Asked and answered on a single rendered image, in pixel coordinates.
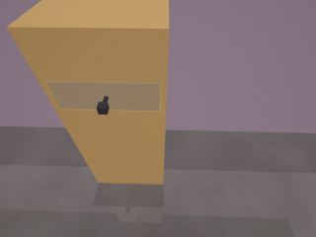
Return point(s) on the drawer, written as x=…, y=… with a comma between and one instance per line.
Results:
x=122, y=96

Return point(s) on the handle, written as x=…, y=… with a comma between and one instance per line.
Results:
x=103, y=107

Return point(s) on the cabinet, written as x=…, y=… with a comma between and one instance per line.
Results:
x=104, y=41

